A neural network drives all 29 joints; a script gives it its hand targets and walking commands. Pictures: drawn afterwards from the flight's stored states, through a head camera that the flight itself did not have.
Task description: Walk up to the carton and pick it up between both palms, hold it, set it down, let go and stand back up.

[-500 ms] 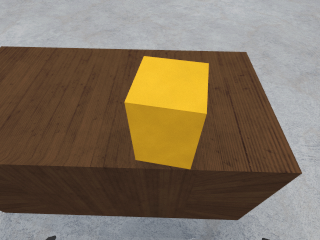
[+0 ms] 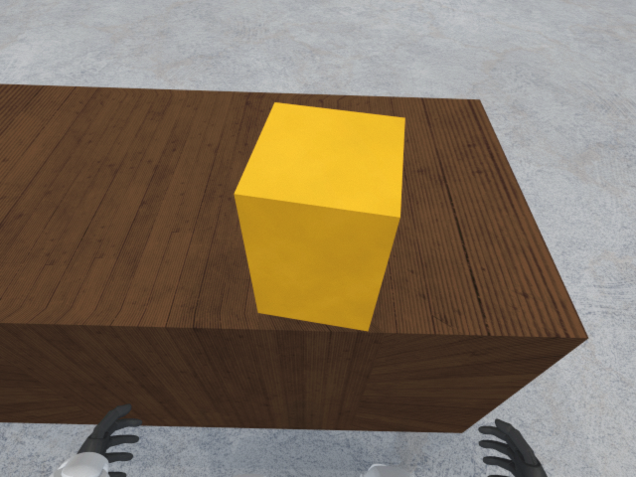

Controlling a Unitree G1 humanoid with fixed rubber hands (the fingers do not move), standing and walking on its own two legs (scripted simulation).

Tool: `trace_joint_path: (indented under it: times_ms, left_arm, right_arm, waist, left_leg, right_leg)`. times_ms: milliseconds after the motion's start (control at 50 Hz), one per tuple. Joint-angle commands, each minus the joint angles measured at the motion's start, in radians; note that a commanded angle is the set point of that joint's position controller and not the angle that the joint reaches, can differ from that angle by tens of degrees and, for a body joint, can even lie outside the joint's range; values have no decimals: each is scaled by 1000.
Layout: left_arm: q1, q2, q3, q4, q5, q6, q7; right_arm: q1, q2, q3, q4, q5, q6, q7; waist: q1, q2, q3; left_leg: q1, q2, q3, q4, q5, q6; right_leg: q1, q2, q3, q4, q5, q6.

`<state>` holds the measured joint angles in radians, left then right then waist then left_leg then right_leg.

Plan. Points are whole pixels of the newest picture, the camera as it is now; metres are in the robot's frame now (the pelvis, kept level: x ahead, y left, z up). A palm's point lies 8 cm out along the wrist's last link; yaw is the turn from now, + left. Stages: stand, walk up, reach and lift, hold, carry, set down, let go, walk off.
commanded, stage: reach and lift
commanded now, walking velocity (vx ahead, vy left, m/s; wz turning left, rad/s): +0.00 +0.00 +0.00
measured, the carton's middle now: (324, 224) +0.45 +0.01 +0.04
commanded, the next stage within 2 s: none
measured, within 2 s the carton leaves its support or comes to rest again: neither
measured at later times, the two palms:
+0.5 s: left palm (87, 445) +0.17 +0.28 -0.06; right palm out of the picture +0.12 -0.21 -0.05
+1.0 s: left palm (107, 423) +0.19 +0.25 -0.02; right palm (489, 475) +0.14 -0.18 -0.02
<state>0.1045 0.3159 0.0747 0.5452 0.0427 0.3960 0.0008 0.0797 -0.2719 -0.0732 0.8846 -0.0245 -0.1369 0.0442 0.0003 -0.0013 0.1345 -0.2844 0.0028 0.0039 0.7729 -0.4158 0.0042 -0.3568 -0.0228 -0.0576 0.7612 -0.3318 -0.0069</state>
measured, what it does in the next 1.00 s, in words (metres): stands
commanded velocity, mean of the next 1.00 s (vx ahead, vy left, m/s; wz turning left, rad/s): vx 0.00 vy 0.00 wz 0.00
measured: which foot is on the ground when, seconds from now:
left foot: down 0.00-1.00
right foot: down 0.00-1.00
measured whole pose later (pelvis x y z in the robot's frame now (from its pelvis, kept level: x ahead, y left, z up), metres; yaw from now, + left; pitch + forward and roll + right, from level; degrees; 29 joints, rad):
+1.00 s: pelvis +0.00 +0.01 +0.02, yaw +0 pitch -6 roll -1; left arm 0.18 0.30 0.01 0.43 -0.16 -0.02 -0.01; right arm 0.36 -0.02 -0.02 0.36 -0.02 -0.21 -0.08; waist 0.00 -0.02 0.13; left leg -0.16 0.01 0.01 0.59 -0.32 0.01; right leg -0.21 -0.01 -0.06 0.54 -0.22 -0.01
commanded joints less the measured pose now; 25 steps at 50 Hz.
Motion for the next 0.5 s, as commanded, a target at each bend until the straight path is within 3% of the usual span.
trace_joint_path:
  times_ms: [0,60,80,100,120,220,240,280,320,360,400,420,440,460,480]
  left_arm:
    - [-36,232,154,-234,25,-51,-7]
    - [-41,223,135,-262,9,-91,-10]
    - [-22,224,130,-248,10,-98,-15]
    - [-13,206,146,-278,-2,-109,-13]
    - [22,190,131,-277,-8,-123,-16]
    - [-1,173,93,-318,-29,-159,-3]
    - [-19,168,71,-346,-43,-169,1]
    - [9,154,58,-334,-50,-174,9]
    - [27,136,47,-317,-67,-191,5]
    - [11,133,46,-325,-64,-196,16]
    - [6,123,13,-350,-51,-216,23]
    - [19,108,14,-363,-46,-228,25]
    - [34,110,26,-346,-54,-234,24]
    - [30,94,-1,-353,-65,-250,26]
    - [42,89,8,-336,-70,-257,17]
  right_arm:
    - [78,-90,-9,-242,-3,-46,-59]
    - [82,-69,-9,-342,-2,-65,-72]
    - [97,-61,-26,-349,-9,-64,-71]
    - [111,-50,-10,-386,-6,-72,-71]
    - [153,-36,-26,-369,-12,-66,-75]
    - [144,-39,-34,-451,-3,-83,-70]
    - [130,-56,-47,-458,-8,-84,-68]
    - [120,-64,-58,-492,0,-96,-61]
    - [127,-35,-46,-510,-4,-95,-68]
    - [128,-37,-55,-493,1,-85,-62]
    - [118,-62,-52,-516,17,-84,-52]
    - [122,-67,-54,-523,9,-96,-49]
    - [134,-40,-34,-520,17,-89,-51]
    - [149,-15,-34,-539,17,-93,-48]
    - [151,9,-20,-561,29,-87,-53]
  waist:
    - [55,-85,-218]
    - [41,-32,-230]
    - [33,-53,-234]
    - [59,-51,-249]
    - [30,-45,-246]
    - [27,42,-184]
    - [6,80,-211]
    - [14,103,-214]
    - [27,47,-209]
    - [24,122,-175]
    - [22,177,-147]
    - [21,172,-167]
    - [41,151,-169]
    - [27,155,-149]
    - [42,142,-146]
  left_leg:
    - [-102,10,106,-243,244,14]
    - [-104,12,101,-263,259,13]
    - [-71,2,104,-259,283,7]
    - [-91,1,111,-265,304,3]
    - [-64,4,100,-275,310,-3]
    - [-49,21,86,-343,286,-16]
    - [-81,40,77,-352,260,-24]
    - [-129,64,64,-396,220,-16]
    - [-121,48,85,-390,257,-8]
    - [-179,65,66,-446,154,-3]
    - [-237,95,52,-535,59,8]
    - [-261,100,48,-526,101,5]
    - [-255,89,66,-512,123,0]
    - [-261,85,66,-517,87,2]
    - [-278,88,65,-522,91,16]
  right_leg:
    - [384,2,53,-189,316,16]
    - [409,8,49,-206,314,12]
    - [410,18,39,-204,351,14]
    - [432,10,60,-213,373,15]
    - [430,15,45,-214,362,12]
    - [408,42,18,-269,282,-8]
    - [420,59,13,-244,277,-22]
    - [490,77,0,-240,280,-20]
    - [504,65,21,-270,281,-14]
    - [510,74,19,-245,238,-16]
    - [609,98,4,-217,259,6]
    - [638,100,5,-215,284,3]
    - [628,91,22,-241,253,-4]
    - [608,89,31,-234,232,4]
    - [637,91,37,-231,243,4]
